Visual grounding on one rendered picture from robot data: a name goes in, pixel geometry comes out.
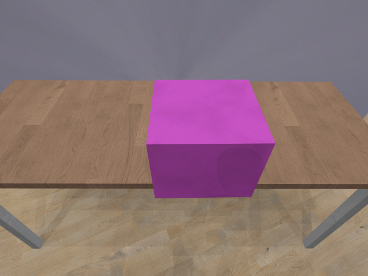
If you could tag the table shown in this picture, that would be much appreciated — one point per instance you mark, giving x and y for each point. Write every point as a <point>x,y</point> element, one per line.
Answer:
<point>92,134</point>

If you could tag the carton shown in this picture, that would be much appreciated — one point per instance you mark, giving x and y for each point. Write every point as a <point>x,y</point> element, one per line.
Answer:
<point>206,139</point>

